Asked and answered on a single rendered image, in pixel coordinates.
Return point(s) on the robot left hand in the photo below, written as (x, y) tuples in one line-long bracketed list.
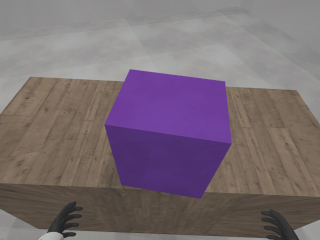
[(59, 224)]

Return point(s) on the pedestal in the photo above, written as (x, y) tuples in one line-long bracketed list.
[(54, 150)]

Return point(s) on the carton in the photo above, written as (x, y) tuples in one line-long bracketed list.
[(169, 133)]

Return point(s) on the robot right hand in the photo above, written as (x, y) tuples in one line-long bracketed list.
[(283, 228)]

